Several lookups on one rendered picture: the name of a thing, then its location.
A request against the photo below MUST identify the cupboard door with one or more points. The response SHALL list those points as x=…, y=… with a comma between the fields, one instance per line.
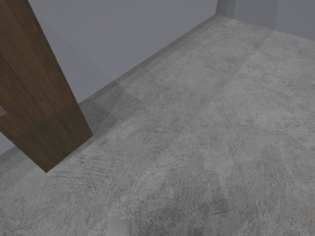
x=31, y=86

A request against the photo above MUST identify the robot left thigh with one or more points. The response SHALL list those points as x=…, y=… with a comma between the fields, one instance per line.
x=122, y=227

